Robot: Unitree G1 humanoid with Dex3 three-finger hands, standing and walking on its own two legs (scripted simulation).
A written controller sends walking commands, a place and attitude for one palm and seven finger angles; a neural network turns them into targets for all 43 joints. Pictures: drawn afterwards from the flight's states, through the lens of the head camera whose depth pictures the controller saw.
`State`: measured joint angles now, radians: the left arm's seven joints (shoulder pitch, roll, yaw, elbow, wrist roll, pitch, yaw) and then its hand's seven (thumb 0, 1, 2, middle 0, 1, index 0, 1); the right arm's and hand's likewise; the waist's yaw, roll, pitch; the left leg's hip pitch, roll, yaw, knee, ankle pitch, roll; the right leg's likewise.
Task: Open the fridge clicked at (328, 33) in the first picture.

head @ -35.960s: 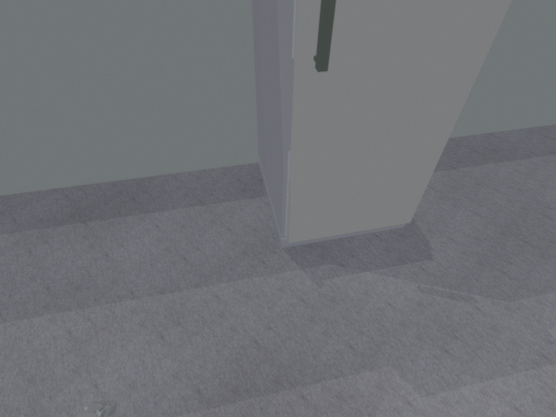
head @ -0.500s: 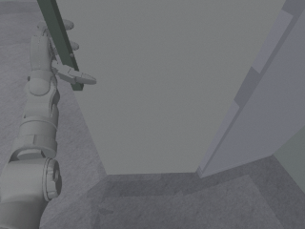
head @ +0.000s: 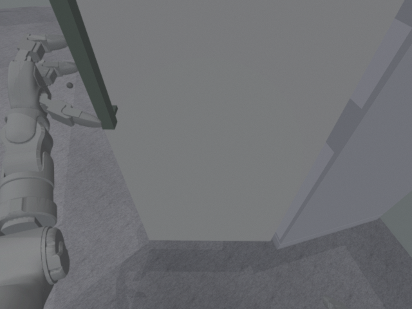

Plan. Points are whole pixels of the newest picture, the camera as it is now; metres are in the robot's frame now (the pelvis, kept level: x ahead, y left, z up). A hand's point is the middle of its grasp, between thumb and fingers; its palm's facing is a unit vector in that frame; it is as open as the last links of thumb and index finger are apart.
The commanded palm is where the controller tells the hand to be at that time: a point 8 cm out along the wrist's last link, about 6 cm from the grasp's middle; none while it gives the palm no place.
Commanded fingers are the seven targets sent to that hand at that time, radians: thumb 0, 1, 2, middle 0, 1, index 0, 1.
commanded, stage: slip the hand off the handle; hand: left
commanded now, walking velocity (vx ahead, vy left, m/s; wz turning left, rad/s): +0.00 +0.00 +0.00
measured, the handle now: (84, 39) +0.48 +0.22 +0.28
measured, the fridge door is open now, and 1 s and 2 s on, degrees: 74 74 74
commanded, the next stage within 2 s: draw the hand back to the body in 1.28 s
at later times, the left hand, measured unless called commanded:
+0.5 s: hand (50, 98) +0.41 +0.28 +0.21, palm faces +0.18 -0.98 -0.11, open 14.7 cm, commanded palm +0.36 +0.32 +0.22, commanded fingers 0.00 -0.55 0.20 -0.25 -1.15 -0.25 -1.15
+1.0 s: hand (16, 142) +0.30 +0.27 +0.22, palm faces +0.25 -0.96 -0.12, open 14.7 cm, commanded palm +0.27 +0.32 +0.22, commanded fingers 0.00 -0.55 0.20 -0.25 -1.15 -0.25 -1.15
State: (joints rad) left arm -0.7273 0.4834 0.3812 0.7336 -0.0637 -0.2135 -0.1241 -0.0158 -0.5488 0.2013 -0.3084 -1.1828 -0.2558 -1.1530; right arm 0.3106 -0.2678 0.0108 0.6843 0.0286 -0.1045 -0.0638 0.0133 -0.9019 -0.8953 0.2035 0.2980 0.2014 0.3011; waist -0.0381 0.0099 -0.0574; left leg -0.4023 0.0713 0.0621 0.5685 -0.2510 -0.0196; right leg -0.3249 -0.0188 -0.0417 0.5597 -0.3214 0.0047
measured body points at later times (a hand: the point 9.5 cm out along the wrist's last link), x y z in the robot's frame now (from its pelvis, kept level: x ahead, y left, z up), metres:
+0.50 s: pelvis +0.00 +0.02 +0.00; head +0.02 +0.02 +0.45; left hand +0.39 +0.33 +0.22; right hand +0.10 -0.24 -0.11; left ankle +0.02 +0.13 -0.73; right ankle -0.02 -0.12 -0.73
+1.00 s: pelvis -0.02 +0.00 +0.00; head -0.04 -0.01 +0.45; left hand +0.28 +0.32 +0.23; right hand +0.18 -0.22 -0.07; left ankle +0.02 +0.13 -0.73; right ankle -0.02 -0.12 -0.73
